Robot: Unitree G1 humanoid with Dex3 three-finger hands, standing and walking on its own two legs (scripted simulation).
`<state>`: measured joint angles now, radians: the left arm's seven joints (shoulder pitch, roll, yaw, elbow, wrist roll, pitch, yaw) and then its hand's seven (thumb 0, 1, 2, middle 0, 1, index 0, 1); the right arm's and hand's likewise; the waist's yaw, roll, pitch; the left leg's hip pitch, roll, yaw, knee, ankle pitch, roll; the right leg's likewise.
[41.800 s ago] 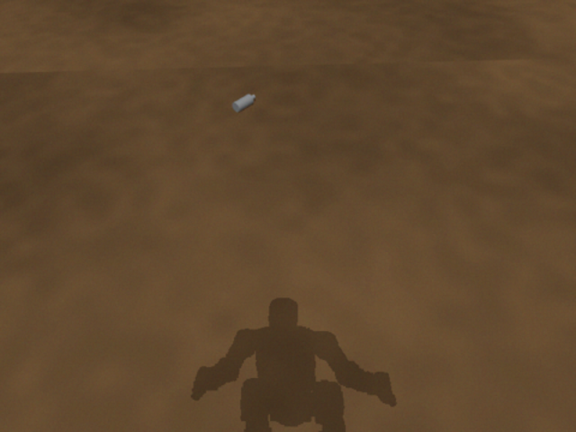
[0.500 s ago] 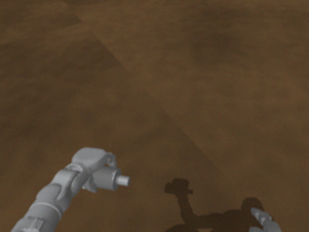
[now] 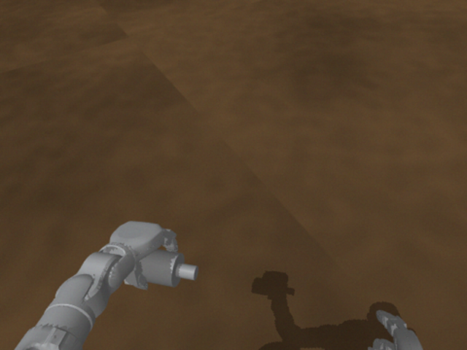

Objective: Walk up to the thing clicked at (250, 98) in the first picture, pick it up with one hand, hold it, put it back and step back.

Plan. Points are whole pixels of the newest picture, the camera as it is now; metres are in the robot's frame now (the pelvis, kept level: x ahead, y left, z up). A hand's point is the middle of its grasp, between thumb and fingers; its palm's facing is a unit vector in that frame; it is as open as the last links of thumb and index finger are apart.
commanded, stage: hold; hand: left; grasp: from above
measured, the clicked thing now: (156, 266) +0.29 +0.19 -0.07
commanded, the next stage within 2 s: crouch in 0.24 s
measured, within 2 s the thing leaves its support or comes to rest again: neither
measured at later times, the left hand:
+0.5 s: hand (145, 260) +0.29 +0.21 -0.04, palm faces -0.49 +0.01 -0.87, open 9.4 cm
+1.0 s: hand (170, 279) +0.33 +0.21 -0.24, palm faces -0.43 +0.11 -0.90, open 9.6 cm
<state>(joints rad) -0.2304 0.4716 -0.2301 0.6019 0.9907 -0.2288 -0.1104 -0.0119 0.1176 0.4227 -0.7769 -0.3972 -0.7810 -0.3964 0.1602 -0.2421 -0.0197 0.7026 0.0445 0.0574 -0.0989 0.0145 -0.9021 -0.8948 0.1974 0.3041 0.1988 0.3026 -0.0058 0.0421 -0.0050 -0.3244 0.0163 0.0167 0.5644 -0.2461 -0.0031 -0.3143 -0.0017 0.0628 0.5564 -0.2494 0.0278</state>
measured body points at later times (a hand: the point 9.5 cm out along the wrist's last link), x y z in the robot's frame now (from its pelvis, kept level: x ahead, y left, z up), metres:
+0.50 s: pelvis +0.01 +0.00 +0.00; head +0.02 -0.02 +0.45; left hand +0.32 +0.21 +0.01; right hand +0.15 -0.26 -0.11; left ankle +0.03 +0.12 -0.73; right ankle +0.03 -0.14 -0.73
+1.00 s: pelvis -0.02 +0.00 -0.12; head +0.10 +0.02 +0.31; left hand +0.35 +0.20 -0.19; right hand +0.04 -0.29 -0.24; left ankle +0.03 +0.12 -0.73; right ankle +0.03 -0.14 -0.73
